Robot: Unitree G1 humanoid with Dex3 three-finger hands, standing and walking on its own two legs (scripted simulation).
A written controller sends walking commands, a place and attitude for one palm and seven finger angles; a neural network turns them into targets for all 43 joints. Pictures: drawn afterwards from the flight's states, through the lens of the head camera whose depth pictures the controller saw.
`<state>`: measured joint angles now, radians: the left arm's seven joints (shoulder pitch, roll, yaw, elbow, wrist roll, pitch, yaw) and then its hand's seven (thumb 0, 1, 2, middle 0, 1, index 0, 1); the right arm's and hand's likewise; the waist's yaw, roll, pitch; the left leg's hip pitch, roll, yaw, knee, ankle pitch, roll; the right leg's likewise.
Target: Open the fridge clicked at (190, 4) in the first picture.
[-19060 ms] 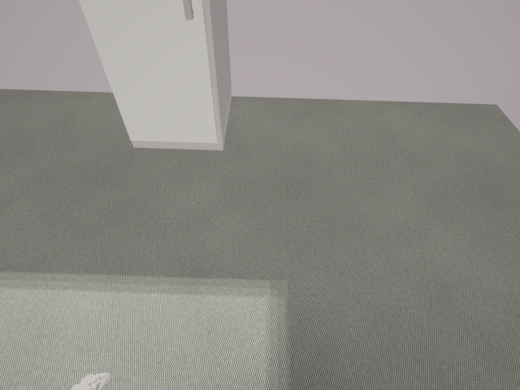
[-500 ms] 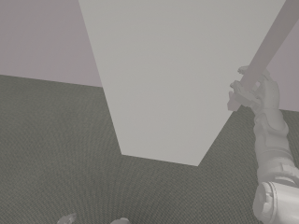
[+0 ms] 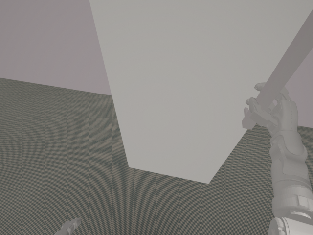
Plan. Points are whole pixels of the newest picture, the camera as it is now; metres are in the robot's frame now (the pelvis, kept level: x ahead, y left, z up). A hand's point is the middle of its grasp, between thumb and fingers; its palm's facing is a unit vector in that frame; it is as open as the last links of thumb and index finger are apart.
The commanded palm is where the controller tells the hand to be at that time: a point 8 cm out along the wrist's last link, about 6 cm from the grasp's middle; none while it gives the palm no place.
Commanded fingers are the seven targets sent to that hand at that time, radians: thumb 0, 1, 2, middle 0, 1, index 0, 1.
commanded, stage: pull the door a little, standing still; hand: right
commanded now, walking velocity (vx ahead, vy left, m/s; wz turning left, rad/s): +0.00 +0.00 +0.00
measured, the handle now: (288, 54) +0.48 -0.21 +0.24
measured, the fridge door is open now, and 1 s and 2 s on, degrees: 0 25 66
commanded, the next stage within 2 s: walk backward, drawing the door open in 0.42 s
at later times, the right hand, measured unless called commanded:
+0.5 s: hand (254, 128) +0.37 -0.17 +0.11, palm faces +0.04 +1.00 +0.02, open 6.6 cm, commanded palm +0.31 -0.22 +0.12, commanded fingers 0.00 -0.90 -0.90 0.45 1.40 0.45 1.40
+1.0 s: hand (233, 175) +0.25 -0.11 +0.11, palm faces +0.13 +0.98 -0.16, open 6.9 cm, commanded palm +0.21 -0.16 +0.11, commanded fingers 0.00 -0.90 -0.90 0.45 1.40 0.45 1.40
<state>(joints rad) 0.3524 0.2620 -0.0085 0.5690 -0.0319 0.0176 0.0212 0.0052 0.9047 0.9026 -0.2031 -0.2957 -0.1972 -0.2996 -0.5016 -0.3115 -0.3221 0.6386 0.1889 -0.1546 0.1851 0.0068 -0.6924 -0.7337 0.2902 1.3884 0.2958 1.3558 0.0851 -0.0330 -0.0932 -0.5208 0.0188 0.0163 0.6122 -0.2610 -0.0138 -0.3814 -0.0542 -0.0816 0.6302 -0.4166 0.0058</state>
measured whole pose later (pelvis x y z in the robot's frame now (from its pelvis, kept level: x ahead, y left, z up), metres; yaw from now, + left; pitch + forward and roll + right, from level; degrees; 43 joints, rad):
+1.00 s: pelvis -0.04 +0.03 +0.01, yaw -5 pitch +1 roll -1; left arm 0.15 0.17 -0.05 0.52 0.02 0.06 0.06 0.01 0.90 0.90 -0.20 -0.30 -0.20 -0.30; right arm 0.07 -0.13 0.02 -0.07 0.03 -0.05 -0.10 -0.02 -0.58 -0.68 0.35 1.34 0.29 1.36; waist 0.04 -0.05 0.00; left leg -0.34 0.05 0.10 0.51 -0.19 0.01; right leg -0.23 -0.02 0.01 0.49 -0.28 0.04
